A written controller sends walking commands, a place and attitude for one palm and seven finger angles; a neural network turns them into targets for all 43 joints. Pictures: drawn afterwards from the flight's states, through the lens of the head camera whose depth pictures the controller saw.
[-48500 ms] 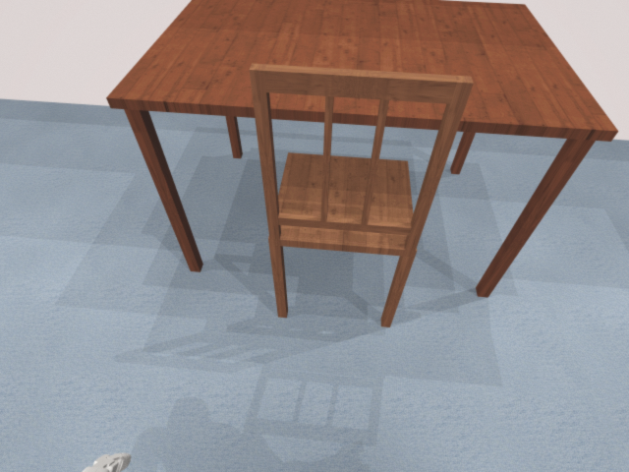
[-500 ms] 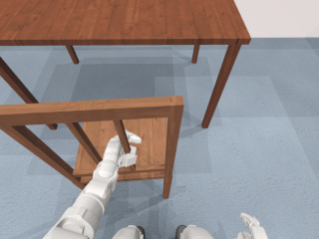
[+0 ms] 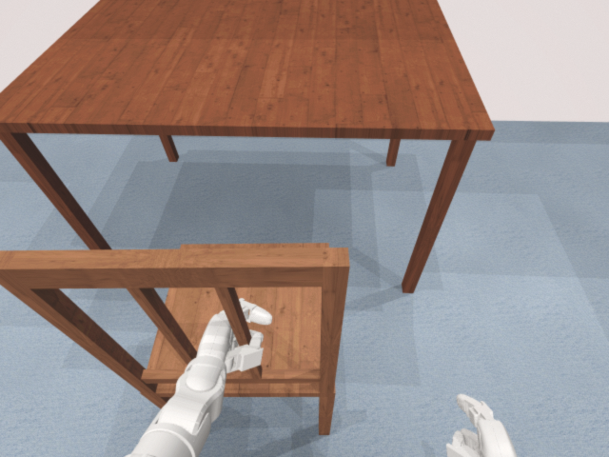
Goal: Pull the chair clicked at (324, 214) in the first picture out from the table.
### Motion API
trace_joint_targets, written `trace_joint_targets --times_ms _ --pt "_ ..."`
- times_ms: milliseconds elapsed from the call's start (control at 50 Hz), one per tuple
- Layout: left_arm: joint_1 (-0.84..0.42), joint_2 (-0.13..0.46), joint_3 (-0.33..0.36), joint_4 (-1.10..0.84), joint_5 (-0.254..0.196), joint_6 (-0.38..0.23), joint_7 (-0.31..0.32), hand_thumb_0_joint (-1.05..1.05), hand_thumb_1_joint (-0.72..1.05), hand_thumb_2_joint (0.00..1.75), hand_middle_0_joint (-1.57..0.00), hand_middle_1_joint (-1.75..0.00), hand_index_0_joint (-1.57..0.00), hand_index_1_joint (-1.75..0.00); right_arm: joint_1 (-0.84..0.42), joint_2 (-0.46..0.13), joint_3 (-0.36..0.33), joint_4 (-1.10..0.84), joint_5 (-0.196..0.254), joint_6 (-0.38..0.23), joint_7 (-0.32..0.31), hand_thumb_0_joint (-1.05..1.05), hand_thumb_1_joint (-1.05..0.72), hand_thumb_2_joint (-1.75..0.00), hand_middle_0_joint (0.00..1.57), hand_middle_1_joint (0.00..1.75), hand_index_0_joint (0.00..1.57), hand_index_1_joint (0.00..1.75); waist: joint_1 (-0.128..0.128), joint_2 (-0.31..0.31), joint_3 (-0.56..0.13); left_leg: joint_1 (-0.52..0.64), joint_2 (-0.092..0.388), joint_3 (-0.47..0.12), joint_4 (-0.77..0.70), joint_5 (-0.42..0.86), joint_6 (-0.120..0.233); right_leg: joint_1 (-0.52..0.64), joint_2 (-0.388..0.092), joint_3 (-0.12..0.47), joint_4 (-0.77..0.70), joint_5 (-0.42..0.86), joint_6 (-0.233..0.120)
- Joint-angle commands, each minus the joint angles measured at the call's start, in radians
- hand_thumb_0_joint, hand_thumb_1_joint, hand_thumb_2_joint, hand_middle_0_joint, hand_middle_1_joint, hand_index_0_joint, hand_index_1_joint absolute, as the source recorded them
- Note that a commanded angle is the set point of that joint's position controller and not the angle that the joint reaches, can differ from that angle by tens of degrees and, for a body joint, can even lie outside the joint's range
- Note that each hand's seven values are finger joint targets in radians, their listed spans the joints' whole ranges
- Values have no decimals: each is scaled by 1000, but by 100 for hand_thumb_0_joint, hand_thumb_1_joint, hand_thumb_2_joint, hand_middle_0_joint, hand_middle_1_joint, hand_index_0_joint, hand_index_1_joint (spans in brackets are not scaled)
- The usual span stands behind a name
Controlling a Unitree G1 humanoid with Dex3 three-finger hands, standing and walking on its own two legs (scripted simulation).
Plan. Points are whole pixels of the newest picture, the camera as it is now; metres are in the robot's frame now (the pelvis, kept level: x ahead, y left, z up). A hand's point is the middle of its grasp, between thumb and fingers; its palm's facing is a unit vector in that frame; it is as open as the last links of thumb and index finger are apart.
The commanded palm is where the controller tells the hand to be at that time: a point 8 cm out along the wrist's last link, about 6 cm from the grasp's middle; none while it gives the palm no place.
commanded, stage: stop walking, hand still on the chair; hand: left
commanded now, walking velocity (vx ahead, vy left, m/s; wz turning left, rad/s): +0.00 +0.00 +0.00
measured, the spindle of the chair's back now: (176, 337) +0.29 +0.22 -0.07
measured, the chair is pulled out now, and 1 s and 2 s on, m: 0.34 0.34 0.34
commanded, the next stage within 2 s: open the thumb and straighten the fingers in 0.22 s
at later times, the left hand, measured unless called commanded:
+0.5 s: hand (254, 346) +0.28 +0.10 -0.06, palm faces -0.10 -0.98 -0.14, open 6.0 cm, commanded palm +0.26 +0.15 -0.04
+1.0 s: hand (242, 340) +0.29 +0.12 -0.08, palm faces -0.08 -0.98 -0.16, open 16.6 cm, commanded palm +0.28 +0.17 -0.05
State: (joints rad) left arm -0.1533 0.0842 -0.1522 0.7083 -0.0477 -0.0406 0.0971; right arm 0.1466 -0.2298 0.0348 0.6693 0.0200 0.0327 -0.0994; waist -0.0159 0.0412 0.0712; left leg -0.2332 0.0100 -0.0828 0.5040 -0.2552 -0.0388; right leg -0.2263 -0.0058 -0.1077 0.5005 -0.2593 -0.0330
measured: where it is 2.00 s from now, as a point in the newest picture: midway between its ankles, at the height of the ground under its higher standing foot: outside the picture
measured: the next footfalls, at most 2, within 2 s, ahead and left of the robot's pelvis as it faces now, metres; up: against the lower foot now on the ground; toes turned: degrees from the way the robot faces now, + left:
none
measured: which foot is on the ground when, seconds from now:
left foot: down 0.00-1.00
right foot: down 0.00-1.00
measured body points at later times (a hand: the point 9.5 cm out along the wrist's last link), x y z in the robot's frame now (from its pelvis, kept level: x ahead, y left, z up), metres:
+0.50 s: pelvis +0.01 +0.00 -0.01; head +0.03 -0.02 +0.43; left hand +0.28 +0.15 -0.05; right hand +0.14 -0.25 -0.12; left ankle +0.01 +0.14 -0.74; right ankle +0.01 -0.09 -0.74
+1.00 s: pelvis +0.00 +0.02 -0.04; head +0.05 +0.01 +0.41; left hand +0.29 +0.17 -0.06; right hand +0.15 -0.22 -0.13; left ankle +0.01 +0.14 -0.74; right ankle +0.01 -0.09 -0.74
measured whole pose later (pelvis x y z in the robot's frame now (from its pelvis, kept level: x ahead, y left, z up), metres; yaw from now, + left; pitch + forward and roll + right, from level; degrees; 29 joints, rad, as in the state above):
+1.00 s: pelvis +0.00 +0.02 -0.04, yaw -3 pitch +9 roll +0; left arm -0.02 0.11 -0.07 0.31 -0.03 0.22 0.10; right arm 0.22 -0.23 0.02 0.55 0.03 -0.03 -0.04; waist -0.05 0.03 -0.09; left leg -0.59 -0.01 -0.02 0.86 -0.43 0.00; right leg -0.60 -0.03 -0.05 0.85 -0.41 0.00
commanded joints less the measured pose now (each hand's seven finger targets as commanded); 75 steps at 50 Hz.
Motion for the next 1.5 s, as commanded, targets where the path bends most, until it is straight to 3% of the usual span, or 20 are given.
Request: trace_joint_targets --times_ms 0,100,260,300,320,340,460,520,540,680,800,820,900,960,1120,1140,1200,1260,1340,1480 --pt "-205 97 50 -266 6 -76 11 0 90 90 -50 -145 -50 -145 -32 -97 -34 -122 0 -36 -11 0 -90 -90 20 30 20 30 13 -34 -329 92 97 -33 -11 444 46 181 -140 91 -57 389 8" --pt "-177 98 48 -296 8 -76 10 0 90 90 -50 -145 -50 -145 -36 -94 -30 -128 -1 -30 -7 0 -90 -90 20 30 20 30 13 -1 -323 87 95 -33 -12 444 46 190 -147 87 -56 385 4" --pt "-166 98 50 -287 8 -83 10 0 90 90 -50 -145 -50 -145 -37 -91 -29 -128 0 -21 -4 0 -90 -90 20 30 20 30 13 -52 -317 70 93 -29 -2 408 48 203 -159 89 -66 380 3" --pt "-136 125 78 -269 9 -83 13 0 90 90 -50 -145 -50 -145 -30 -97 -33 -122 1 -21 -6 0 -90 -90 20 30 20 30 15 -27 -309 75 95 -31 -10 403 47 191 -159 88 -67 361 2" --pt "-13 50 36 -165 8 -33 -11 0 78 84 -50 -145 -50 -145 -1 -135 -60 -108 21 -40 37 0 -90 -90 20 30 20 30 -54 -114 -271 -42 -13 78 18 212 68 -19 -65 40 -10 338 29" --pt "-84 99 80 -259 -6 -33 -14 0 66 78 -50 -145 -50 -145 -10 -139 -61 -123 18 -51 54 0 -90 -90 20 30 20 30 -42 -163 -303 -93 -21 76 46 168 73 -14 -62 40 25 334 33" --pt "-32 97 88 -452 4 -19 -25 0 -7 43 -50 -145 -50 -145 -26 -124 -74 -200 17 -113 71 0 -90 -90 20 30 20 30 -29 -50 -376 -160 -34 82 135 104 77 -95 -41 58 106 202 27" --pt "-10 87 83 -458 6 38 -16 0 -43 26 -47 -138 -47 -138 -25 -134 -77 -219 18 -119 71 0 -90 -90 20 30 20 30 -36 -91 -341 -207 -26 78 165 68 76 -159 -34 55 129 147 32" --pt "-55 139 137 -468 3 55 -7 0 -55 20 -45 -130 -45 -130 -22 -144 -78 -219 19 -116 66 0 -90 -90 20 30 20 30 -34 -113 -347 -218 -27 78 169 50 78 -161 -34 62 128 125 35" --pt "-98 88 101 -554 5 139 8 0 -55 20 -27 -80 -27 -80 -20 -145 -76 -254 14 -126 42 0 -90 -90 20 30 20 30 -36 -59 -379 -217 -19 68 197 50 70 -206 -28 52 171 71 28" --pt "-79 27 40 -603 9 180 19 0 -55 20 -13 -36 -13 -36 -3 -143 -73 -257 13 -138 40 0 -90 -90 20 30 20 30 -46 -69 -403 -207 -10 45 219 91 64 -243 -23 33 209 75 23" --pt "-63 144 170 -503 12 194 27 0 -55 20 -10 -29 -10 -29 11 -159 -76 -238 9 -128 35 0 -90 -90 20 30 20 30 -36 -121 -370 -254 -12 42 227 66 62 -257 -19 35 214 64 23" --pt "-61 124 145 -579 24 205 18 0 -55 20 0 0 0 0 3 -147 -70 -268 7 -110 38 0 -90 -90 20 30 20 30 -29 -83 -396 -261 -17 53 232 72 63 -242 -24 44 225 70 20" --pt "-46 79 89 -697 28 196 16 0 -55 20 0 0 0 0 4 -133 -71 -287 6 -116 42 0 -90 -90 20 30 20 30 -30 4 -451 -211 -10 54 246 145 57 -239 -24 37 245 106 11" --pt "33 52 43 -708 17 242 16 0 -55 20 0 0 0 0 7 -145 -69 -283 7 -117 37 0 -90 -90 20 30 20 30 -57 -90 -388 -258 -6 35 266 119 61 -277 -21 24 250 99 22" --pt "33 140 135 -648 24 246 21 0 -55 20 0 0 0 0 15 -154 -70 -274 5 -110 32 0 -90 -90 20 30 20 30 -50 -120 -354 -293 -10 32 270 88 60 -293 -20 25 252 77 21" --pt "136 107 102 -746 28 239 17 0 -55 20 0 0 0 0 1 -139 -68 -311 6 -104 36 0 -90 -90 20 30 20 30 -20 -41 -404 -268 -14 44 266 115 58 -260 -25 31 262 86 12" --pt "197 92 73 -859 28 226 23 0 -55 20 0 0 0 0 5 -129 -69 -333 6 -105 39 0 -90 -90 20 30 20 30 -19 -2 -452 -238 -8 47 277 171 54 -242 -27 30 273 122 8" --pt "321 51 15 -894 27 234 22 0 -55 20 0 0 0 0 11 -128 -66 -346 7 -110 40 0 -90 -90 20 30 20 30 -40 -58 -390 -271 -6 38 291 147 58 -272 -24 21 273 117 14" --pt "391 115 39 -999 43 240 27 0 -55 20 0 0 0 0 13 -134 -64 -373 3 -112 24 0 -90 -90 20 30 20 30 -40 -56 -360 -313 -20 33 312 64 65 -302 -25 29 277 50 15"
